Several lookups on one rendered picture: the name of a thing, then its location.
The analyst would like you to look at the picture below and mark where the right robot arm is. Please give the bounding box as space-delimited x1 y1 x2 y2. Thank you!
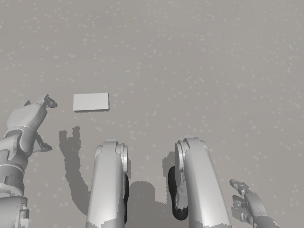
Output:
253 216 280 228

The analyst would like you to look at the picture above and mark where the small box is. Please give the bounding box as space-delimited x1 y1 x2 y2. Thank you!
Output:
73 93 109 112

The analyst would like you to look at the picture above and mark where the right robot hand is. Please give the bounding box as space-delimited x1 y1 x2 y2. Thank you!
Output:
229 180 269 226

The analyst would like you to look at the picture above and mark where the right robot foot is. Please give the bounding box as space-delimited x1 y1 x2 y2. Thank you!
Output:
168 166 188 220

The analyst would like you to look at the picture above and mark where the left robot arm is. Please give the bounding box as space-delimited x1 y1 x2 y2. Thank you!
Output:
0 126 36 228

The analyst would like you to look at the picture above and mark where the left robot hand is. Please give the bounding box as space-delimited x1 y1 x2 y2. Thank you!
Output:
6 94 57 153

